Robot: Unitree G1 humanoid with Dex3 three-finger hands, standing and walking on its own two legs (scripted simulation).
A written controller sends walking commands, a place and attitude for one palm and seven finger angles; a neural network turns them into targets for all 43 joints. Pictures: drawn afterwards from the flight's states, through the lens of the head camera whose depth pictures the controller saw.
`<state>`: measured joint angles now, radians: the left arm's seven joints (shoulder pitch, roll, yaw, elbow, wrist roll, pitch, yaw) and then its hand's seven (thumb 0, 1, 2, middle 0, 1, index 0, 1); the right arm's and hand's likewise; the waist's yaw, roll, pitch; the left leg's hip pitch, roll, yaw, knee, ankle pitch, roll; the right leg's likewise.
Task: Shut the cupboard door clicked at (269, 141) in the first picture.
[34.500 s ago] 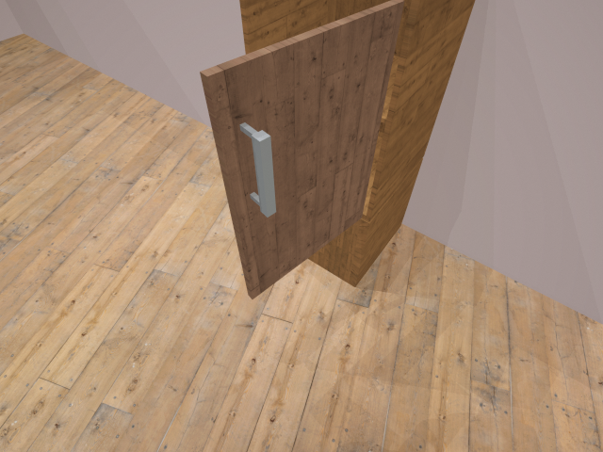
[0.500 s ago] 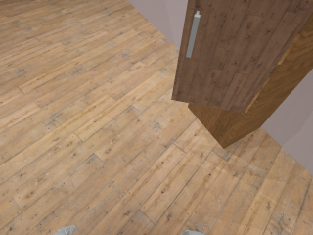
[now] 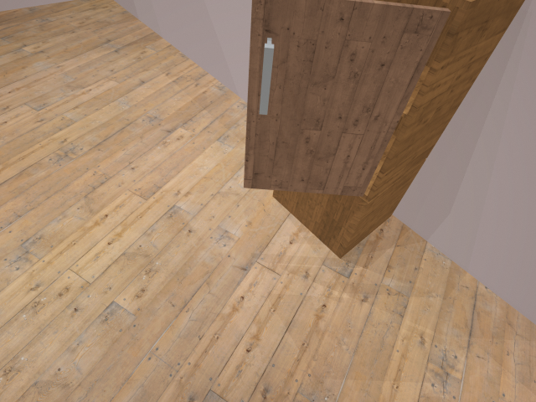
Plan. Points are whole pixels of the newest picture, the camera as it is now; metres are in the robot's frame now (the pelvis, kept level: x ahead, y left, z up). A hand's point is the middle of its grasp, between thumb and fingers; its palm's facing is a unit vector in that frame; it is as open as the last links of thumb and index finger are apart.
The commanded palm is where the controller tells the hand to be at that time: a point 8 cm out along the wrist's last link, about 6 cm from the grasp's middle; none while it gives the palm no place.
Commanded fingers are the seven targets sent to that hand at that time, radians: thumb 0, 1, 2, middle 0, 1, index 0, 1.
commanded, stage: take the last steps up to it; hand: left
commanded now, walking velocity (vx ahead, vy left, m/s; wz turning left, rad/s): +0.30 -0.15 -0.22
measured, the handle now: (266, 77) +0.78 +0.04 +0.08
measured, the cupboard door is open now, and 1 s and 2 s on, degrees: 48 48 48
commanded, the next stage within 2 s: come to a stop and stand still in 0.90 s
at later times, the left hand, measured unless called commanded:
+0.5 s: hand (224, 362) +0.22 +0.07 -0.16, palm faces -0.08 -0.98 -0.18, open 7.3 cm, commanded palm none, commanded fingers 0.00 0.90 0.90 -0.20 -0.30 -0.20 -0.30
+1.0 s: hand (243, 312) +0.31 +0.05 -0.17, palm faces -0.03 -0.98 -0.17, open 7.3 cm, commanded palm none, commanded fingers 0.00 0.90 0.90 -0.20 -0.30 -0.20 -0.30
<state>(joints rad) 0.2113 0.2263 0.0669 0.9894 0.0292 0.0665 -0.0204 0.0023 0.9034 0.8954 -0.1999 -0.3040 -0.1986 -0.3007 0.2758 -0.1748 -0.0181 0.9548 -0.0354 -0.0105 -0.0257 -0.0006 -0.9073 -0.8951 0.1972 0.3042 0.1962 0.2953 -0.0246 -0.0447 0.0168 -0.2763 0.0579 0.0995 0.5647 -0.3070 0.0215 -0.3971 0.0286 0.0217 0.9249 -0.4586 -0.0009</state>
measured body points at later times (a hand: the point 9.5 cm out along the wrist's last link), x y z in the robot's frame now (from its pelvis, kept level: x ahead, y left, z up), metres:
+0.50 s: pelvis +0.11 -0.09 +0.00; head +0.14 -0.10 +0.45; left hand +0.22 +0.13 -0.14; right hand +0.03 -0.33 -0.15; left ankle +0.06 +0.05 -0.66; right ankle +0.11 -0.20 -0.73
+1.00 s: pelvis +0.27 -0.13 +0.01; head +0.30 -0.13 +0.46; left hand +0.32 +0.10 -0.15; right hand +0.27 -0.37 -0.14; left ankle +0.28 -0.02 -0.73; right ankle +0.30 -0.27 -0.71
